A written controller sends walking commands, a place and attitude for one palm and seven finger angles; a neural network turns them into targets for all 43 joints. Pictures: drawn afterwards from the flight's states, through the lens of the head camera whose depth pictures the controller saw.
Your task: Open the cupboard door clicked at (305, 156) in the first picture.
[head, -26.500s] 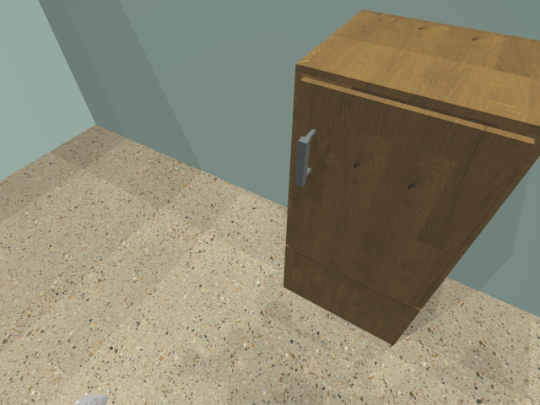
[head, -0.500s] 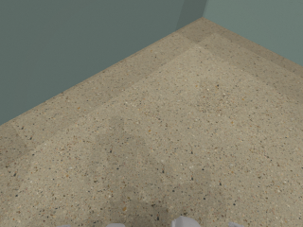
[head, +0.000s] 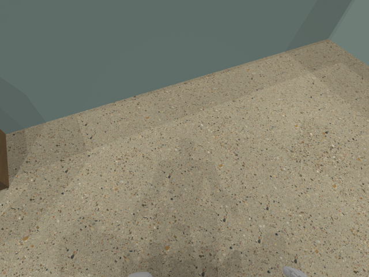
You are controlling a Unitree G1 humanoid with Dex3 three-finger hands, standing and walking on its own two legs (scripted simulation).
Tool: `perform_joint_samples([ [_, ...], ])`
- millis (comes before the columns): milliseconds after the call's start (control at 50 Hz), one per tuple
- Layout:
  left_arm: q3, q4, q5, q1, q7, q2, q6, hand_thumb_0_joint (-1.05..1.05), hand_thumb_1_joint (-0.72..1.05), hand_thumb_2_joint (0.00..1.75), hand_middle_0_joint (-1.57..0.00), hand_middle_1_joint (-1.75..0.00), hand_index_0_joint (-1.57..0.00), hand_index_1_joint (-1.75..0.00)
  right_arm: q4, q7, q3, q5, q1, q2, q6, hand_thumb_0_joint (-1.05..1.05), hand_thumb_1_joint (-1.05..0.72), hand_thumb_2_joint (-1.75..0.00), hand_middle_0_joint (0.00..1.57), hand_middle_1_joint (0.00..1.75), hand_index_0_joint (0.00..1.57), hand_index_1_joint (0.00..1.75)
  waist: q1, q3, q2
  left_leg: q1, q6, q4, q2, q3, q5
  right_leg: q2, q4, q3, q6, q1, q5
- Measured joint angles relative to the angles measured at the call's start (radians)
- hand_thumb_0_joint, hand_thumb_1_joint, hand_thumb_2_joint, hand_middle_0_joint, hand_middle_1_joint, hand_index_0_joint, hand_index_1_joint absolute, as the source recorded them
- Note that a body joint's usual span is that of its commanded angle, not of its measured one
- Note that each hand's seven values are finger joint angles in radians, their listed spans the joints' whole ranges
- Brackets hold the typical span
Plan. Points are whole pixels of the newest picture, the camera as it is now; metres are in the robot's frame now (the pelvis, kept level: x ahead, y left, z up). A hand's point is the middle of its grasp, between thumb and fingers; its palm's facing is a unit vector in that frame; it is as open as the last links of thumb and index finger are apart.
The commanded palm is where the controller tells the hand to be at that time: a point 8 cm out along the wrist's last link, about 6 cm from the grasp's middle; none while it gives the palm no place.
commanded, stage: turn to face it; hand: left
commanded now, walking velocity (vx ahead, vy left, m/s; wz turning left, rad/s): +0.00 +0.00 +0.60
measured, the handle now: out of the picture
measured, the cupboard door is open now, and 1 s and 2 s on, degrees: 39 39 39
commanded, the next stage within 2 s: take the last steps up to it in 1.80 s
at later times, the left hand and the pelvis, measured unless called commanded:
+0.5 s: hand out of the picture +0.03 +0.17 -0.14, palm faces +0.31 -0.92 -0.26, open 7.4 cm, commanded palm none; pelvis +0.01 -0.05 +0.02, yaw +18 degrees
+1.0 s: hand out of the picture +0.00 +0.17 -0.14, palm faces +0.58 -0.76 -0.30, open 7.4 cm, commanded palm none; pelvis +0.04 -0.07 +0.01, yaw +37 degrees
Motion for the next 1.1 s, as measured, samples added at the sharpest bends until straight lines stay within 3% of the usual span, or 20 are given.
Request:
perform_joint_samples([
  [60,0.013,0.018,0.001,-0.032,0.008,0.028,0.032,0.01,0.91,0.90,-0.20,-0.30,-0.20,-0.30,-0.005,-0.016,0.011,-0.007,0.001,0.021,-0.017,0.00,-0.91,-0.90,0.20,0.30,0.20,0.30,0.004,0.011,-0.015,-0.021,0.008,0.032,-0.011,-0.037,-0.030,0.041,0.264,0.100,0.021,-0.112,-0.086],
  [120,0.023,0.018,-0.001,-0.057,0.006,0.040,0.035,0.01,0.91,0.90,-0.20,-0.30,-0.20,-0.30,0.004,-0.028,0.017,-0.008,0.016,0.030,-0.017,0.00,-0.91,-0.90,0.21,0.30,0.20,0.30,0.009,0.011,-0.003,-0.002,-0.010,-0.020,-0.013,-0.080,0.001,0.071,0.330,0.142,0.028,-0.160,-0.031],
  [200,0.023,-0.004,-0.005,-0.074,0.001,0.039,0.027,0.01,0.91,0.90,-0.20,-0.30,-0.20,-0.30,0.020,-0.028,0.015,-0.012,0.030,0.026,-0.005,0.00,-0.91,-0.90,0.21,0.30,0.21,0.30,0.007,0.002,0.031,0.012,-0.023,-0.060,-0.010,-0.133,0.029,0.098,0.174,0.159,0.023,-0.125,-0.010],
  [280,0.019,-0.030,-0.005,-0.069,0.001,0.038,0.005,0.01,0.91,0.90,-0.20,-0.30,-0.20,-0.30,0.024,-0.024,0.003,-0.008,0.044,0.016,0.013,0.00,-0.91,-0.90,0.21,0.30,0.21,0.30,0.000,-0.017,0.056,-0.016,-0.051,-0.020,-0.022,-0.185,0.014,0.122,-0.113,0.155,0.006,-0.006,0.078],
  [340,0.012,-0.034,0.006,-0.066,0.011,0.021,-0.013,0.01,0.91,0.90,-0.20,-0.30,-0.20,-0.30,0.029,-0.019,-0.015,-0.003,0.035,-0.005,0.029,0.00,-0.91,-0.90,0.21,0.30,0.21,0.30,-0.002,-0.007,0.076,-0.102,-0.049,0.216,-0.034,-0.167,-0.174,0.109,-0.130,0.127,-0.049,0.010,0.114],
  [380,0.004,-0.032,0.007,-0.055,0.015,0.005,-0.016,0.01,0.91,0.90,-0.20,-0.30,-0.20,-0.30,0.037,-0.015,-0.023,-0.003,0.024,-0.017,0.037,0.00,-0.91,-0.90,0.21,0.30,0.21,0.30,-0.005,0.003,0.078,-0.154,-0.055,0.405,-0.031,-0.126,-0.204,0.092,-0.143,0.101,-0.056,0.034,0.122],
  [420,0.000,-0.027,0.009,-0.040,0.018,-0.004,-0.015,0.01,0.91,0.90,-0.20,-0.30,-0.20,-0.30,0.038,-0.009,-0.024,-0.001,0.016,-0.018,0.041,0.01,-0.91,-0.90,0.21,0.30,0.20,0.30,-0.008,0.006,0.064,-0.167,-0.066,0.472,-0.019,-0.081,-0.198,0.074,-0.175,0.080,-0.055,0.061,0.133],
  [560,-0.006,-0.001,0.012,-0.001,0.008,-0.007,-0.018,0.01,0.91,0.90,-0.20,-0.30,-0.20,-0.30,0.020,0.002,-0.007,0.006,-0.014,0.003,0.029,0.01,-0.91,-0.90,0.20,0.30,0.20,0.30,0.011,0.010,-0.001,-0.036,-0.070,0.150,-0.004,0.013,-0.157,0.015,-0.186,0.009,-0.036,0.087,0.122],
  [600,-0.001,0.002,0.006,0.016,0.003,-0.002,-0.012,0.01,0.91,0.90,-0.20,-0.30,-0.20,-0.30,0.004,0.004,0.001,0.005,-0.016,0.000,0.015,0.01,-0.91,-0.90,0.20,0.30,0.20,0.30,0.013,0.001,-0.002,0.026,-0.050,-0.003,-0.002,0.015,-0.039,0.005,-0.125,-0.015,-0.023,0.063,0.087],
  [620,0.002,0.004,0.001,0.021,0.001,0.002,-0.006,0.01,0.91,0.90,-0.20,-0.30,-0.20,-0.30,-0.004,0.003,0.000,0.002,-0.015,-0.002,0.005,0.00,-0.91,-0.90,0.20,0.30,0.20,0.30,0.010,-0.007,0.003,0.023,-0.020,-0.023,0.001,-0.002,0.031,0.005,-0.050,-0.012,-0.007,0.030,0.037],
  [660,0.011,0.018,0.001,0.007,0.004,0.023,0.020,0.01,0.91,0.90,-0.20,-0.30,-0.20,-0.30,-0.006,-0.004,0.006,-0.004,-0.020,0.013,-0.008,0.00,-0.91,-0.90,0.20,0.30,0.20,0.30,0.014,0.000,-0.019,-0.005,0.006,0.033,-0.013,-0.015,-0.010,0.018,0.140,0.062,0.010,-0.045,-0.071],
  [700,0.020,0.033,0.002,-0.013,0.007,0.036,0.036,0.01,0.91,0.90,-0.20,-0.30,-0.20,-0.30,-0.008,-0.017,0.013,-0.008,-0.007,0.024,-0.015,0.00,-0.91,-0.90,0.20,0.30,0.20,0.30,0.015,-0.003,-0.020,-0.008,0.006,0.027,-0.019,-0.041,-0.035,0.046,0.277,0.112,0.017,-0.107,-0.073],
  [740,0.025,0.033,0.001,-0.033,0.005,0.041,0.039,0.01,0.91,0.90,-0.20,-0.30,-0.20,-0.30,-0.001,-0.026,0.017,-0.010,0.006,0.029,-0.016,0.00,-0.91,-0.90,0.21,0.30,0.20,0.30,0.015,-0.003,-0.009,0.001,-0.006,-0.010,-0.021,-0.070,-0.016,0.066,0.319,0.138,0.022,-0.139,-0.039],
  [820,0.024,0.008,-0.004,-0.060,0.003,0.039,0.028,0.01,0.91,0.90,-0.20,-0.30,-0.20,-0.30,0.019,-0.030,0.020,-0.012,0.027,0.031,-0.011,0.00,-0.91,-0.90,0.21,0.30,0.21,0.30,0.011,-0.005,0.025,0.017,-0.016,-0.065,-0.021,-0.126,0.024,0.094,0.200,0.161,0.021,-0.122,-0.020],
  [900,0.018,-0.018,-0.008,-0.079,0.002,0.032,0.011,0.01,0.91,0.90,-0.20,-0.30,-0.20,-0.30,0.031,-0.028,0.010,-0.010,0.048,0.024,0.006,0.00,-0.91,-0.90,0.21,0.30,0.21,0.30,-0.003,-0.013,0.059,0.002,-0.041,-0.048,-0.026,-0.186,0.023,0.126,-0.045,0.160,0.011,-0.028,0.057],
  [940,0.015,-0.034,-0.001,-0.074,0.006,0.032,-0.010,0.01,0.91,0.90,-0.20,-0.30,-0.20,-0.30,0.035,-0.024,0.001,-0.002,0.056,0.018,0.016,0.00,-0.91,-0.90,0.21,0.30,0.21,0.30,0.000,-0.024,0.058,-0.041,-0.050,0.039,-0.042,-0.194,-0.054,0.120,-0.162,0.160,-0.021,0.017,0.105],
  [980,0.005,-0.035,0.004,-0.076,0.010,0.013,-0.017,0.01,0.91,0.90,-0.20,-0.30,-0.20,-0.30,0.044,-0.019,-0.012,-0.003,0.049,0.001,0.028,0.00,-0.91,-0.90,0.21,0.30,0.21,0.30,-0.008,-0.009,0.079,-0.107,-0.050,0.245,-0.045,-0.168,-0.179,0.112,-0.137,0.127,-0.050,0.026,0.109],
  [1020,-0.002,-0.035,0.004,-0.062,0.015,-0.002,-0.019,0.01,0.91,0.90,-0.20,-0.30,-0.20,-0.30,0.053,-0.013,-0.019,-0.004,0.040,-0.010,0.037,0.01,-0.91,-0.90,0.21,0.30,0.21,0.30,-0.013,-0.002,0.079,-0.159,-0.058,0.428,-0.038,-0.123,-0.195,0.097,-0.156,0.101,-0.058,0.054,0.115],
  [1060,-0.007,-0.029,0.005,-0.047,0.018,-0.012,-0.019,0.01,0.91,0.90,-0.20,-0.30,-0.20,-0.30,0.055,-0.008,-0.020,-0.002,0.032,-0.011,0.041,0.01,-0.91,-0.90,0.21,0.30,0.20,0.30,-0.016,0.000,0.064,-0.174,-0.070,0.490,-0.023,-0.079,-0.184,0.081,-0.189,0.079,-0.057,0.084,0.126],
  [1100,-0.011,-0.021,0.006,-0.033,0.017,-0.017,-0.020,0.01,0.91,0.90,-0.20,-0.30,-0.20,-0.30,0.052,-0.004,-0.019,0.001,0.025,-0.008,0.042,0.01,-0.91,-0.90,0.20,0.30,0.20,0.30,-0.016,0.001,0.044,-0.159,-0.079,0.449,-0.009,-0.044,-0.177,0.064,-0.216,0.058,-0.055,0.106,0.135],
])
